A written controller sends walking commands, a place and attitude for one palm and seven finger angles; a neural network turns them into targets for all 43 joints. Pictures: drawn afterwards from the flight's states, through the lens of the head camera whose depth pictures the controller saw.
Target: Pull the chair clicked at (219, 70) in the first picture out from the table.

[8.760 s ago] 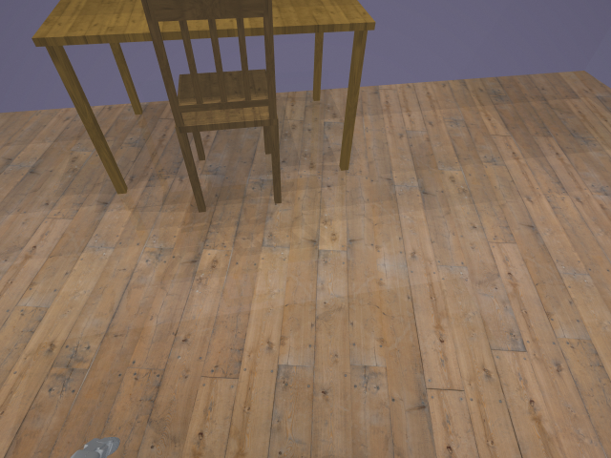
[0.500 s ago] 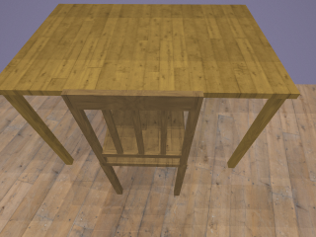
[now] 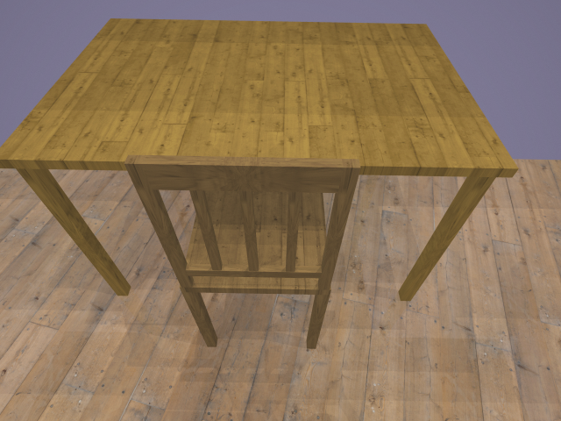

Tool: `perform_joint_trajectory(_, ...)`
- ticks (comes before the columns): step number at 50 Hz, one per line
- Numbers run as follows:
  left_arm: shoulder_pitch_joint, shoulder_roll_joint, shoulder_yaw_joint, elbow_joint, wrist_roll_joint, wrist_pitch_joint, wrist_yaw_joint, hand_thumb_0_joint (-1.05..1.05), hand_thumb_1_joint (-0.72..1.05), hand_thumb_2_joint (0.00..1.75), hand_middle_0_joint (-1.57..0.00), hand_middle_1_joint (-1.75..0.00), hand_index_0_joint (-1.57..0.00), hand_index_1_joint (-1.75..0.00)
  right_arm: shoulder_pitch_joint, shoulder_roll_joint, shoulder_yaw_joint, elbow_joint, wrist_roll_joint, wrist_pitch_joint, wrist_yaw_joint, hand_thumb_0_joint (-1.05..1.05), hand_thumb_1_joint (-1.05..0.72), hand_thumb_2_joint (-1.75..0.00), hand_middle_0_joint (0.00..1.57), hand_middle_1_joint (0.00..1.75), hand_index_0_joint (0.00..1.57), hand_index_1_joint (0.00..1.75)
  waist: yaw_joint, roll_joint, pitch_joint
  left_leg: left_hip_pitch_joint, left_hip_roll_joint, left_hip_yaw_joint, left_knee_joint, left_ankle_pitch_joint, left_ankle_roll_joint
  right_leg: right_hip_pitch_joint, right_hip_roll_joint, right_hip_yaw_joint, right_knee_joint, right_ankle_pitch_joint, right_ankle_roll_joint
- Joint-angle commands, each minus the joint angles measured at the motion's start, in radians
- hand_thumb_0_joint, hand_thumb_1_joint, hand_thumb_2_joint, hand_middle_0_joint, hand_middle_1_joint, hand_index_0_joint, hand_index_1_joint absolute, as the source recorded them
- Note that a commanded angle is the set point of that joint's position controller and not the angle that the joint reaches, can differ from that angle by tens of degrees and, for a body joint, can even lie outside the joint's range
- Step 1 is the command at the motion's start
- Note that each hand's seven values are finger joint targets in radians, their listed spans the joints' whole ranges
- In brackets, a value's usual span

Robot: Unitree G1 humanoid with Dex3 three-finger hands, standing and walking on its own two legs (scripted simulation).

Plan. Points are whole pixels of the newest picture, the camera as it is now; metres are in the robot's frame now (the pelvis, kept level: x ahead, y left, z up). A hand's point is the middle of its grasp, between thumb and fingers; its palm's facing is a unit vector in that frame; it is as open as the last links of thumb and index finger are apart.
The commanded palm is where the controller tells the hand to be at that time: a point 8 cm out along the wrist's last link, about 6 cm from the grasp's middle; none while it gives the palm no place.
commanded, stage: come to a stop and stand still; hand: left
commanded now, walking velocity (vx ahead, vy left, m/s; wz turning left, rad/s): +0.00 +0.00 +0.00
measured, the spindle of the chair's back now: (250, 233) +0.48 +0.09 -0.09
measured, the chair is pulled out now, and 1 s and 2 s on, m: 0.00 0.00 0.00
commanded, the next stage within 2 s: look again from close up in 0.16 s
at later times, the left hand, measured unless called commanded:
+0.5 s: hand out of the picture +0.01 +0.20 -0.18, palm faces +0.02 -0.98 -0.21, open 7.3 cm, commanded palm none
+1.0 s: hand out of the picture +0.00 +0.21 -0.18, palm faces +0.00 -0.98 -0.18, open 7.4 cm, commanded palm none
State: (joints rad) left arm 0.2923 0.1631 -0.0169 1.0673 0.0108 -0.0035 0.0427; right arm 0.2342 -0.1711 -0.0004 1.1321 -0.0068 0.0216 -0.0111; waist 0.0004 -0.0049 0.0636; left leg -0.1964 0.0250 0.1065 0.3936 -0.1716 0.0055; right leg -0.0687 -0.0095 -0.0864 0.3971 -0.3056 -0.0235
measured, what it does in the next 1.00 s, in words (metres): stands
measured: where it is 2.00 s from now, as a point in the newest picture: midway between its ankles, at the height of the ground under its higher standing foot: outside the picture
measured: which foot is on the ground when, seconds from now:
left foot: down 0.00-1.00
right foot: down 0.00-1.00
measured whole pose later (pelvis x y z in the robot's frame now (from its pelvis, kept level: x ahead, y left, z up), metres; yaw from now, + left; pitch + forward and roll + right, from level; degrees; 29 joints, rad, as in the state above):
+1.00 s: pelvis +0.01 +0.04 -0.01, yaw -1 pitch +0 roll +0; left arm 0.31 0.16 -0.02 1.09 0.01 0.00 0.04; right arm 0.23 -0.17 0.02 1.11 -0.01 -0.02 -0.02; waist 0.01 -0.03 0.04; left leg -0.23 -0.01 0.13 0.47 -0.24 0.06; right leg -0.10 -0.06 -0.06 0.45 -0.34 0.03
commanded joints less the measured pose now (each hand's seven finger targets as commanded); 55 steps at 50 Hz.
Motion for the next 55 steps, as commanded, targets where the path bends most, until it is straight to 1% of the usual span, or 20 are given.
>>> perform_joint_trajectory(1, 0.084, 0.108, 0.023, -0.015, 0.002, -0.019, 0.006, 0.0, 0.9, 0.9, -0.2, -0.3, -0.2, -0.3, 0.057, -0.079, -0.012, -0.021, 0.004, -0.026, -0.005, 0.0, -0.9, -0.9, 0.2, 0.3, 0.2, 0.3, 0.002, 0.018, 0.007, 0.078, 0.087, -0.125, -0.049, 0.107, 0.016, -0.132, -0.122, 0.115, -0.098, 0.136, -0.005)
perform_joint_trajectory(12, 0.119, 0.078, 0.021, 0.008, 0.001, -0.018, 0.009, 0.0, 0.9, 0.9, -0.2, -0.3, -0.2, -0.3, 0.113, -0.051, -0.011, 0.006, 0.008, -0.034, -0.012, 0.0, -0.9, -0.9, 0.2, 0.3, 0.2, 0.3, 0.002, 0.007, 0.013, 0.068, 0.089, -0.123, -0.045, 0.133, 0.025, -0.133, -0.11, 0.102, -0.085, 0.141, -0.001)
perform_joint_trajectory(13, 0.137, 0.073, 0.011, 0.028, 0.023, -0.049, 0.036, 0.0, 0.9, 0.9, -0.2, -0.3, -0.2, -0.3, 0.024, -0.079, -0.004, -0.067, -0.002, -0.058, -0.005, 0.0, -0.9, -0.9, 0.2, 0.3, 0.2, 0.3, 0.018, -0.011, 0.018, -0.024, 0.1, -0.102, 0.183, 0.246, 0.007, -0.141, -0.153, 0.155, -0.069, 0.524, 0.007)
perform_joint_trajectory(14, 0.085, 0.119, 0.023, -0.021, 0.005, -0.051, 0.029, 0.0, 0.9, 0.9, -0.2, -0.3, -0.2, -0.3, 0.098, -0.047, -0.007, -0.089, -0.004, -0.044, 0.0, 0.0, -0.9, -0.9, 0.2, 0.3, 0.2, 0.3, -0.04, -0.007, -0.047, -0.023, 0.069, -0.107, 0.147, -0.033, 0.014, -0.131, -0.187, 0.15, -0.062, 0.304, -0.027)
perform_joint_trajectory(15, 0.038, 0.101, 0.019, -0.04, 0.003, -0.048, 0.021, 0.0, 0.9, 0.9, -0.2, -0.3, -0.2, -0.3, 0.126, -0.05, -0.009, -0.083, -0.009, -0.038, 0.003, 0.0, -0.9, -0.9, 0.2, 0.3, 0.2, 0.3, -0.053, 0.014, -0.037, -0.042, 0.064, -0.106, 0.131, -0.07, 0.012, -0.171, -0.149, 0.131, -0.055, 0.058, -0.047)
perform_joint_trajectory(16, 0.041, 0.086, 0.018, -0.048, 0.002, -0.047, 0.016, 0.0, 0.9, 0.9, -0.2, -0.3, -0.2, -0.3, 0.134, -0.051, -0.009, -0.088, -0.011, -0.041, 0.004, 0.0, -0.9, -0.9, 0.2, 0.3, 0.2, 0.3, -0.047, 0.04, -0.033, -0.055, 0.068, -0.117, 0.117, -0.012, 0.019, -0.176, -0.121, 0.118, -0.026, 0.034, -0.052)
perform_joint_trajectory(18, 0.073, 0.075, 0.021, -0.044, 0.002, -0.045, 0.013, 0.0, 0.9, 0.9, -0.2, -0.3, -0.2, -0.3, 0.135, -0.054, -0.001, -0.097, -0.012, -0.053, -0.001, 0.0, -0.9, -0.9, 0.2, 0.3, 0.2, 0.3, -0.025, 0.077, -0.063, -0.053, 0.074, -0.133, 0.105, 0.084, 0.038, -0.128, -0.098, 0.096, 0.024, 0.124, -0.048)
perform_joint_trajectory(21, 0.082, 0.059, 0.018, -0.039, 0.001, -0.033, 0.012, 0.0, 0.9, 0.9, -0.2, -0.3, -0.2, -0.3, 0.121, -0.065, -0.001, -0.106, -0.008, -0.053, -0.008, 0.0, -0.9, -0.9, 0.2, 0.3, 0.2, 0.3, -0.013, -0.018, -0.031, -0.061, 0.081, -0.142, 0.083, 0.09, 0.05, -0.135, -0.086, 0.087, 0.037, 0.106, -0.033)
perform_joint_trajectory(22, 0.08, 0.058, 0.017, -0.038, 0.003, -0.031, 0.011, 0.0, 0.9, 0.9, -0.2, -0.3, -0.2, -0.3, 0.115, -0.066, 0.001, -0.103, -0.009, -0.056, -0.008, 0.0, -0.9, -0.9, 0.2, 0.3, 0.2, 0.3, -0.007, -0.002, -0.005, -0.071, 0.079, -0.144, 0.073, 0.109, 0.051, -0.14, -0.084, 0.084, 0.037, 0.116, -0.031)
perform_joint_trajectory(25, 0.076, 0.067, 0.02, -0.041, 0.002, -0.02, 0.009, 0.0, 0.9, 0.9, -0.2, -0.3, -0.2, -0.3, 0.096, -0.078, -0.001, -0.102, -0.008, -0.049, -0.007, 0.0, -0.9, -0.9, 0.2, 0.3, 0.2, 0.3, -0.002, -0.005, 0.034, -0.083, 0.079, -0.15, 0.028, 0.011, 0.052, -0.164, -0.079, 0.082, 0.028, 0.02, -0.022)
perform_joint_trajectory(27, 0.078, 0.071, 0.021, -0.041, 0.005, -0.019, 0.007, 0.0, 0.9, 0.9, -0.2, -0.3, -0.2, -0.3, 0.085, -0.075, -0.002, -0.1, -0.008, -0.05, -0.006, 0.0, -0.9, -0.9, 0.2, 0.3, 0.2, 0.3, 0.004, 0.009, 0.039, -0.08, 0.076, -0.151, 0.009, 0.006, 0.053, -0.162, -0.082, 0.081, 0.02, 0.027, -0.019)
perform_joint_trajectory(31, 0.077, 0.085, 0.021, -0.04, 0.004, -0.016, 0.005, 0.0, 0.9, 0.9, -0.2, -0.3, -0.2, -0.3, 0.081, -0.095, -0.004, -0.096, -0.007, -0.052, -0.006, 0.0, -0.9, -0.9, 0.2, 0.3, 0.2, 0.3, 0.003, 0.009, -0.003, -0.038, 0.085, -0.155, -0.014, 0.018, 0.053, -0.15, -0.087, 0.077, 0.023, 0.035, -0.009)
perform_joint_trajectory(33, 0.078, 0.089, 0.023, -0.04, 0.005, -0.015, 0.004, 0.0, 0.9, 0.9, -0.2, -0.3, -0.2, -0.3, 0.071, -0.099, -0.004, -0.097, -0.005, -0.052, -0.007, 0.0, -0.9, -0.9, 0.2, 0.3, 0.2, 0.3, 0.005, 0.002, 0.005, -0.042, 0.081, -0.15, -0.017, 0.018, 0.052, -0.145, -0.09, 0.08, 0.015, 0.043, -0.008)
perform_joint_trajectory(36, 0.077, 0.097, 0.022, -0.033, 0.004, -0.016, 0.004, 0.0, 0.9, 0.9, -0.2, -0.3, -0.2, -0.3, 0.066, -0.101, -0.004, -0.089, -0.003, -0.055, -0.008, 0.0, -0.9, -0.9, 0.2, 0.3, 0.2, 0.3, 0.004, 0.008, -0.022, -0.001, 0.083, -0.14, -0.01, 0.084, 0.051, -0.138, -0.096, 0.082, 0.011, 0.087, -0.002)
perform_joint_trajectory(38, 0.083, 0.098, 0.021, -0.03, 0.005, -0.019, 0.004, 0.0, 0.9, 0.9, -0.2, -0.3, -0.2, -0.3, 0.06, -0.1, -0.003, -0.084, -0.002, -0.056, -0.009, 0.0, -0.9, -0.9, 0.2, 0.3, 0.2, 0.3, 0.004, -0.015, -0.033, 0.012, 0.08, -0.131, 0.004, 0.121, 0.049, -0.129, -0.102, 0.087, 0.004, 0.127, -0.002)
perform_joint_trajectory(41, 0.086, 0.1, 0.021, -0.018, 0.004, -0.019, 0.005, 0.0, 0.9, 0.9, -0.2, -0.3, -0.2, -0.3, 0.054, -0.103, -0.003, -0.073, -0.002, -0.057, -0.01, 0.0, -0.9, -0.9, 0.2, 0.3, 0.2, 0.3, 0.004, 0.004, -0.049, 0.043, 0.084, -0.124, 0.009, 0.17, 0.047, -0.126, -0.106, 0.087, 0.003, 0.16, 0.002)
perform_joint_trajectory(45, 0.094, 0.099, 0.019, -0.006, 0.004, -0.017, 0.006, 0.0, 0.9, 0.9, -0.2, -0.3, -0.2, -0.3, 0.047, -0.102, -0.003, -0.062, 0.0, -0.057, -0.013, 0.0, -0.9, -0.9, 0.2, 0.3, 0.2, 0.3, 0.004, 0.019, -0.042, 0.053, 0.086, -0.123, 0.002, 0.186, 0.046, -0.124, -0.105, 0.087, -0.003, 0.163, 0.005)
perform_joint_trajectory(47, 0.1, 0.097, 0.018, 0.001, 0.006, -0.018, 0.005, 0.0, 0.9, 0.9, -0.2, -0.3, -0.2, -0.3, 0.043, -0.094, -0.003, -0.057, 0.003, -0.056, -0.014, 0.0, -0.9, -0.9, 0.2, 0.3, 0.2, 0.3, 0.007, -0.006, -0.025, 0.05, 0.088, -0.119, -0.002, 0.18, 0.049, -0.124, -0.106, 0.083, -0.017, 0.166, 0.006)
perform_joint_trajectory(54, 0.108, 0.091, 0.015, 0.018, 0.005, -0.017, 0.006, 0.0, 0.9, 0.9, -0.2, -0.3, -0.2, -0.3, 0.04, -0.095, -0.003, -0.047, 0.002, -0.055, -0.014, 0.0, -0.9, -0.9, 0.2, 0.3, 0.2, 0.3, 0.006, 0.001, -0.019, 0.057, 0.086, -0.121, -0.016, 0.166, 0.046, -0.124, -0.114, 0.085, -0.028, 0.166, 0.008)
perform_joint_trajectory(55, 0.125, 0.098, 0.01, 0.019, 0.025, -0.034, 0.039, 0.0, 0.9, 0.9, -0.2, -0.3, -0.2, -0.3, 0.018, -0.134, -0.009, -0.113, 0.003, -0.058, -0.011, 0.0, -0.9, -0.9, 0.2, 0.3, 0.2, 0.3, 0.001, 0.016, 0.017, 0.024, 0.11, -0.141, 0.173, 0.489, 0.024, -0.19, -0.119, 0.136, -0.014, 0.389, 0.018)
